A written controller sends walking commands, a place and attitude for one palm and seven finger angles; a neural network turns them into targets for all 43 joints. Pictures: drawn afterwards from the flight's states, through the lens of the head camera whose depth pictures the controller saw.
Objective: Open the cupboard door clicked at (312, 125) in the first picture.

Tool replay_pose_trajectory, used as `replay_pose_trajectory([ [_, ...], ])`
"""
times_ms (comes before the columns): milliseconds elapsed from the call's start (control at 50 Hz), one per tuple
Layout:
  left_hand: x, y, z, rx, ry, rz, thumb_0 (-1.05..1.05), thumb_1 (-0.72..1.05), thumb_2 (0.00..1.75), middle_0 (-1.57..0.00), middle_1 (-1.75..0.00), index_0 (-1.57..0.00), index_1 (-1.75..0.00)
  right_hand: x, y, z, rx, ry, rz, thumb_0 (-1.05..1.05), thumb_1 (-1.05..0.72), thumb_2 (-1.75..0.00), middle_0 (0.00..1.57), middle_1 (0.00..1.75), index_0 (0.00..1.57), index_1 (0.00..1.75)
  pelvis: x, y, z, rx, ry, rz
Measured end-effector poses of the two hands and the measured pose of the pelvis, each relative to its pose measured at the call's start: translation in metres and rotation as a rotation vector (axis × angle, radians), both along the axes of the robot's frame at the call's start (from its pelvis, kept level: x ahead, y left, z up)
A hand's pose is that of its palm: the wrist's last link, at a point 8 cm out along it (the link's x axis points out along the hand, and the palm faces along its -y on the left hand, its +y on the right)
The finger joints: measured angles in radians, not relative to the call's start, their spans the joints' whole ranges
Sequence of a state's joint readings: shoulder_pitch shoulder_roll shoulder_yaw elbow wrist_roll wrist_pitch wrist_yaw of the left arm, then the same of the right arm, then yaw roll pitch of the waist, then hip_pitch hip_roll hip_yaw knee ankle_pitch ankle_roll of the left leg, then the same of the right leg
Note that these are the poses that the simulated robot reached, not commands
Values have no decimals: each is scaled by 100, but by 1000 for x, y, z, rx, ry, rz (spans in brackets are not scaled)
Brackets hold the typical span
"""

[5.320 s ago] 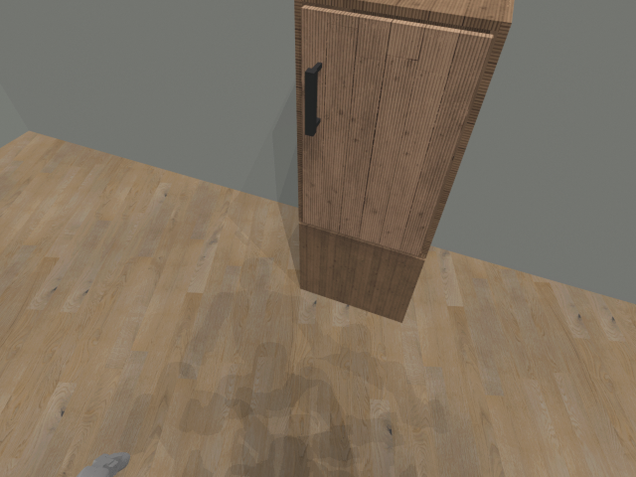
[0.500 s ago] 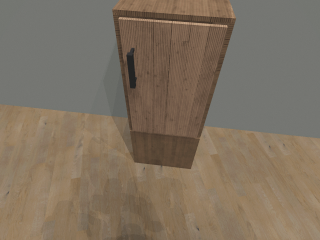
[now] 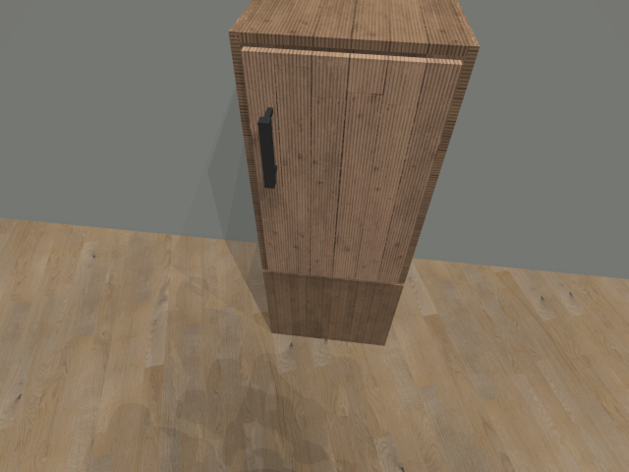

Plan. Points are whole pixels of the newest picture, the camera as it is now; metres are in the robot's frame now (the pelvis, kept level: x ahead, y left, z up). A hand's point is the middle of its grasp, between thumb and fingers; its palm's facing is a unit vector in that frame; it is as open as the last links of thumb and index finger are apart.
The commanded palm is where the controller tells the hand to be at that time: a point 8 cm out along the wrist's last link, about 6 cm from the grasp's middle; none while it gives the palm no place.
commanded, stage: look again from close up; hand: left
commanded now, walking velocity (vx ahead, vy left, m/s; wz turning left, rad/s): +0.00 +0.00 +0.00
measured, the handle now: (269, 148) +0.66 +0.13 +0.06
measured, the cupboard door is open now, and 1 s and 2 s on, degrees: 0 0 0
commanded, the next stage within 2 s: shuffle to correct the standing spot in 0.02 s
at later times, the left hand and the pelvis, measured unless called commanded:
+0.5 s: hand out of the picture +0.02 +0.14 -0.17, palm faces +0.03 -0.98 -0.20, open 7.3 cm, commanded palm none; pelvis +0.04 -0.03 +0.00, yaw -3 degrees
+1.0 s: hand out of the picture +0.14 +0.16 -0.18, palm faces +0.00 -0.98 -0.19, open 7.3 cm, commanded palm none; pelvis +0.10 -0.01 +0.00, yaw -4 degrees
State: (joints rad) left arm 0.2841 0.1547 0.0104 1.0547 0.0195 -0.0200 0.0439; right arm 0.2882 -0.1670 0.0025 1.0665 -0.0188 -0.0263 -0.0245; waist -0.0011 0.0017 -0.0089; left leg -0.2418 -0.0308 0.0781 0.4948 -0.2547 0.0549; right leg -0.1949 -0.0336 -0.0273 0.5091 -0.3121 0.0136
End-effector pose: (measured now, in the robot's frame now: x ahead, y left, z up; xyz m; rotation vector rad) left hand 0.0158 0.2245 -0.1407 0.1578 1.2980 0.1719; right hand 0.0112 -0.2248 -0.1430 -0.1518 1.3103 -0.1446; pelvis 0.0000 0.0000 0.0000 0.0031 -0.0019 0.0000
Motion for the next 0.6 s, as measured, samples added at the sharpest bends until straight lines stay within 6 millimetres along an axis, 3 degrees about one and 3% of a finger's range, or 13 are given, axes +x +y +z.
replay_pose_trajectory([
  [260, -11, -7, -8, -41, 81, -8, 0, 91, 90, -19, -30, -20, -30, 12, -4, 3, -16, 7, -7, 1, -92, -90, 20, 30, 20, 30, 10, -2, -1, 5, -1, -19],
  [460, -1, -28, -5, -19, 114, -12, 0, 91, 90, -19, -30, -20, -30, 6, -27, -12, 18, 73, -66, 1, -91, -90, 20, 30, 20, 30, 35, -27, -8, 2, 17, -52],
  [520, -3, -36, 0, -19, 114, 19, 0, 91, 90, -19, -30, -20, -30, 23, -32, -6, 20, 86, -46, 1, -91, -90, 20, 30, 20, 30, 46, -31, -3, 7, 21, -51],
  [600, -10, -45, 5, -42, 181, 28, 0, 91, 90, -19, -30, -20, -30, 67, -34, 3, 16, 21, -36, 1, -92, -90, 20, 30, 20, 30, 63, -31, 3, 9, 25, -50],
])
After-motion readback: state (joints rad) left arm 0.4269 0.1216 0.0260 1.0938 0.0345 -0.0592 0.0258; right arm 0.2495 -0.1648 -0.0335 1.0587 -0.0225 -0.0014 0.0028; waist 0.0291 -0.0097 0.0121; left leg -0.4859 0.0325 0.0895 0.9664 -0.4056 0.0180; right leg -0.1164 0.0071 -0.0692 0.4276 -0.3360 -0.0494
